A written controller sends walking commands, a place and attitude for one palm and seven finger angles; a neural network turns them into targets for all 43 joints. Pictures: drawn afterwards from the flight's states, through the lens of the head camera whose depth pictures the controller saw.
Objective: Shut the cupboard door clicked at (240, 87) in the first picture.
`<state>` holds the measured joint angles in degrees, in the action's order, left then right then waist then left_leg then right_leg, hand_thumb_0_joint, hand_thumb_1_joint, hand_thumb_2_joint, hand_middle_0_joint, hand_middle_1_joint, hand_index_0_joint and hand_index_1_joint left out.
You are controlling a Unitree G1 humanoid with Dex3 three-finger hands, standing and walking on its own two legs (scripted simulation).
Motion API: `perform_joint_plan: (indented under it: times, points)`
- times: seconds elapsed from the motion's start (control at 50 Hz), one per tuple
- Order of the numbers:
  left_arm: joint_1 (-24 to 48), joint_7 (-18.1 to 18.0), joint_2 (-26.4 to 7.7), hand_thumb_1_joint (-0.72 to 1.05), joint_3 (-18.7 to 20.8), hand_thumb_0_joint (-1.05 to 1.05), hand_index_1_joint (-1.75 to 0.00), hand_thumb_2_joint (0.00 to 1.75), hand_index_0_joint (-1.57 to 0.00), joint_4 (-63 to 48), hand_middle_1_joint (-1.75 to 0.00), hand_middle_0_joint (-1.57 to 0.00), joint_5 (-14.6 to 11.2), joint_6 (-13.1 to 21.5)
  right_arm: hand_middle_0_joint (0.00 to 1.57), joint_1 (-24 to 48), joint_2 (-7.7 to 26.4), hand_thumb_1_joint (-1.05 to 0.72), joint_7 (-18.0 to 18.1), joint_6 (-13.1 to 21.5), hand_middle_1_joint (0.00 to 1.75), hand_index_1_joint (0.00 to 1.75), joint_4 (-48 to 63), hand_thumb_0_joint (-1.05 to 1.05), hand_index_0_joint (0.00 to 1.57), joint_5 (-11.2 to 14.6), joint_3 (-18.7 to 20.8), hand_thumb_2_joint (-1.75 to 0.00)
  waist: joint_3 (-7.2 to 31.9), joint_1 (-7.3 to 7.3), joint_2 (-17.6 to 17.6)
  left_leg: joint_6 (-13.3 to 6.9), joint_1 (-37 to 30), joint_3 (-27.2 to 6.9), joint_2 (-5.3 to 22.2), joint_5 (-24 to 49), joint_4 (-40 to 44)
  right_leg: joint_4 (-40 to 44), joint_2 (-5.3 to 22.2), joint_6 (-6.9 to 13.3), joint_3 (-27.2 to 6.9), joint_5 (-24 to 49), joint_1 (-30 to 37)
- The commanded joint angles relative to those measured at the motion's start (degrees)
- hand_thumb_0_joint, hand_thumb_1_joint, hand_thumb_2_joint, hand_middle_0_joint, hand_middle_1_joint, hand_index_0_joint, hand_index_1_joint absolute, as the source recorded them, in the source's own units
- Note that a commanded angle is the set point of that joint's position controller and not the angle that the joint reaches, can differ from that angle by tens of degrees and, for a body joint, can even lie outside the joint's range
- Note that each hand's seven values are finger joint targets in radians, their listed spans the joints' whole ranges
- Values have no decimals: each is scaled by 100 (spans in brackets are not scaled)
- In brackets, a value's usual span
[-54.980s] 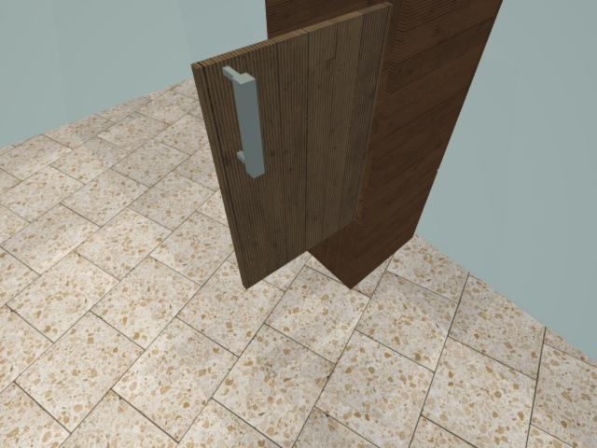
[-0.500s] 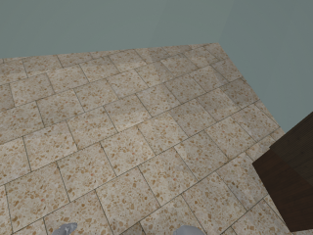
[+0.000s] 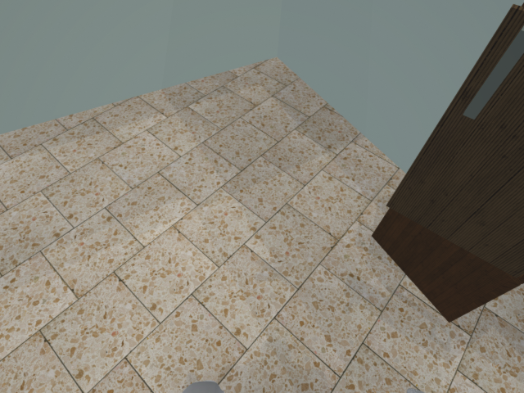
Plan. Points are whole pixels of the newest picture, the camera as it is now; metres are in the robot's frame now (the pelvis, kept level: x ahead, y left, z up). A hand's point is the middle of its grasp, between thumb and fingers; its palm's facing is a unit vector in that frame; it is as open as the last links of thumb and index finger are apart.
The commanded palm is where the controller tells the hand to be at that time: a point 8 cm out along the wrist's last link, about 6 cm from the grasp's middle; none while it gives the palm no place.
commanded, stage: turn to face it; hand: left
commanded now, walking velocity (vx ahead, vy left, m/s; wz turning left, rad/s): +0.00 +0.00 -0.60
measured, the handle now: (499, 72) +0.65 -0.39 +0.16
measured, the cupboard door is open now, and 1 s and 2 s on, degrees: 22 22 22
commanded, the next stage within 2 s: take the last steps up to it in 0.90 s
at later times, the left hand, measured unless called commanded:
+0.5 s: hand (177, 365) +0.18 +0.15 -0.15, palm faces -0.32 -0.91 -0.28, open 7.4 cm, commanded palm none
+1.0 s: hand (191, 353) +0.20 +0.14 -0.16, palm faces -0.48 -0.86 -0.20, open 7.4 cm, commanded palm none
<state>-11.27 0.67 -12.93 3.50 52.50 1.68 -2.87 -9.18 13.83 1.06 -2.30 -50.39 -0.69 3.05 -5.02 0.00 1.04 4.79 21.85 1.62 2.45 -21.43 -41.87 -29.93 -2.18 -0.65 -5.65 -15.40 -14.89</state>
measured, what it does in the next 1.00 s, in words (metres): steps on the spot, turning right: left foot, then right foot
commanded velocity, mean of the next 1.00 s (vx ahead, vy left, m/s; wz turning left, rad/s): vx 0.01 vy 0.00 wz -0.42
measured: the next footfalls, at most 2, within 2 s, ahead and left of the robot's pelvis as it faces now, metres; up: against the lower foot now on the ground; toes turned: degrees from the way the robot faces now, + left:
left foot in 0.04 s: +0.07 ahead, +0.12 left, +0.00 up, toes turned +1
right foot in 0.44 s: -0.01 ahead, -0.13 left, +0.00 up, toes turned -21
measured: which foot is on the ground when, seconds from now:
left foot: up 0.00-0.02, down 0.04-0.44, up 0.46-0.76, down 0.78-1.00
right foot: down 0.00-0.04, up 0.06-0.42, down 0.44-0.78, up 0.80-1.00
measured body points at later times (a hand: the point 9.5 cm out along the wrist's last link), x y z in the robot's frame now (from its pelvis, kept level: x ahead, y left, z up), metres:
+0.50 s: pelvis +0.00 -0.01 -0.01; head +0.03 -0.04 +0.44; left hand +0.19 +0.20 -0.13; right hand -0.05 -0.27 -0.16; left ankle +0.02 +0.12 -0.70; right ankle -0.05 -0.12 -0.73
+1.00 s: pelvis +0.03 +0.00 +0.01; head +0.07 +0.00 +0.46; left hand +0.22 +0.18 -0.15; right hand -0.06 -0.22 -0.13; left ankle +0.08 +0.10 -0.73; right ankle -0.07 -0.09 -0.69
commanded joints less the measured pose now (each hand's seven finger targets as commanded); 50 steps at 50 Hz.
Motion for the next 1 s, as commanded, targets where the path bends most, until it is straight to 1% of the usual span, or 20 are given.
perform_joint_plan:
  times: [0.0,0.02,0.04,0.12,0.3,0.36,0.38,0.4,0.42,0.44,0.46,0.48,0.54,0.64,0.7,0.72,0.76,0.78,0.88,0.98]
  points:
    - [167,-32,-678,90,212,0,-30,90,-20,-584,-30,-20,-140,43,20,-836,1157,-90,99,253,30,30,237,0,20,-34,220,-90,930,-259,-1070,-558,-2023,-1397,1292,1275,2253,-836,54,166,-504,-139,-1270]
    - [170,3,-553,90,187,0,-30,90,-20,-722,-30,-20,-128,45,20,-995,1506,-90,118,239,30,30,343,0,20,-93,259,-90,892,-299,-1960,-1209,-1863,-2223,2424,1996,2524,-2133,-166,-55,339,-2092,-1609]
    - [331,0,-704,90,216,0,-30,90,-20,-665,-30,-20,-42,-3,20,-907,1397,-90,145,252,30,30,315,0,20,-126,228,-90,830,-342,-1774,-1354,-1487,-2198,2477,2041,2568,-3090,46,-111,151,-2065,-1521]
    - [302,162,-589,90,253,0,-30,90,-20,-481,-30,-20,-52,-77,20,-243,1020,-90,163,248,30,30,509,0,20,-122,115,-90,471,-1,-1068,-1191,-1174,-627,1689,2430,2370,-3526,347,-272,490,-1173,-1436]
    - [639,172,-403,90,142,0,-30,90,-20,-586,-30,-20,-54,-27,20,-699,1122,-90,77,196,30,30,167,0,20,-105,263,-90,649,-251,-1381,-1190,-1631,140,1864,2950,1887,-1451,284,-194,1058,-1139,-735]
    - [272,133,-486,90,148,0,-30,90,-20,-459,-30,-20,-57,52,20,-595,1175,-90,36,169,30,30,142,0,20,-63,301,-90,837,-34,-1152,-853,-1371,516,1764,2829,1231,40,152,-53,1253,-3,217]
    - [-54,100,-687,90,190,0,-30,90,-20,-372,-30,-20,-43,92,20,-550,1119,-90,7,161,30,30,165,0,20,-25,304,-90,922,126,-741,-593,-926,668,1561,2340,683,717,343,73,978,581,916]
    - [-342,21,-1223,90,273,0,-30,90,-20,-289,-30,-20,6,159,20,-481,752,-90,-39,141,30,30,317,0,20,21,241,-90,956,277,621,-232,275,1037,943,748,-300,1136,1509,492,-474,1685,1815]
    - [-597,-36,-1613,90,333,0,-30,90,-20,-187,-30,-20,-33,181,20,-57,493,-90,-42,90,30,30,552,0,20,2,145,-90,671,458,1429,-48,1276,773,299,-1612,-1433,1178,2453,1161,-1604,2933,1597]
    - [-616,-103,-1595,90,350,0,-30,90,-20,-184,-30,-20,-57,176,20,163,595,-90,11,13,30,30,586,0,20,-2,134,-90,516,477,1172,-92,1466,77,339,-1415,-2098,1237,2384,1382,-1700,2663,1179]
    - [-292,-143,-1491,90,357,0,-30,90,-20,-203,-30,-20,-35,184,20,101,589,-90,35,-1,30,30,505,0,20,1,146,-90,467,296,1653,-82,1661,-117,364,-1222,-2419,1311,2203,1401,-1815,2076,1072]
    - [50,-153,-1275,90,299,0,-30,90,-20,-292,-30,-20,-51,171,20,-2,689,-90,26,7,30,30,394,0,20,-13,160,-90,396,152,1488,-71,1594,-249,437,-791,-2492,1287,1963,1294,-1410,1655,939]
    - [426,-130,-1084,90,226,0,-30,90,-20,-444,-30,-20,-30,180,20,-322,563,-90,-37,3,30,30,179,0,20,-39,134,-90,596,-102,886,6,843,0,305,-202,-1920,1116,1442,1027,-643,1623,538]
    - [247,-110,-1162,90,268,0,-30,90,-20,-322,-30,-20,1,162,20,-306,451,-90,-12,69,30,30,194,0,20,-5,92,-90,545,-4,756,-50,302,107,66,-298,-452,1059,1466,1138,-1027,1385,411]
    - [389,-120,-1055,90,259,0,-30,90,-20,-256,-30,-20,-49,131,20,-845,420,-90,45,143,30,30,8,0,20,7,66,-90,661,-262,746,-103,-650,104,-24,648,1063,595,1258,818,-1011,1327,126]
    - [356,-113,-907,90,224,0,-30,90,-20,-281,-30,-20,-86,107,20,-989,551,-90,65,202,30,30,-62,0,20,-3,70,-90,748,-277,363,-172,-1245,-25,87,1069,1723,272,984,588,-867,1186,-195]
    - [53,-57,-383,90,128,0,-30,90,-20,-384,-30,-20,-136,66,20,-1065,1297,-90,112,250,30,30,16,0,20,-111,174,-90,772,-185,-1603,-1087,-1558,-1885,1920,2073,2357,-1208,-55,43,297,-1091,-1004]
    - [216,-58,-493,90,136,0,-30,90,-20,-386,-30,-20,-76,25,20,-998,1240,-90,136,252,30,30,4,0,20,-135,170,-90,664,-256,-1577,-1359,-1171,-2049,2162,1904,2617,-2200,-6,-6,358,-1855,-1009]
    - [264,32,-325,90,118,0,-30,90,-20,-156,-30,-20,-71,-16,20,-631,878,-90,187,248,30,30,-24,0,20,-135,67,-90,543,-54,-1129,-1296,-1411,-654,1489,3386,2228,-2479,280,-126,577,-1292,-979]
    - [254,-7,-179,90,33,0,-30,90,-20,-55,-30,-20,-92,48,20,-893,895,-90,156,193,30,30,-296,0,20,-103,143,-90,792,-164,-1263,-1307,-1632,-456,1514,3678,1845,-941,163,-67,890,-949,-252]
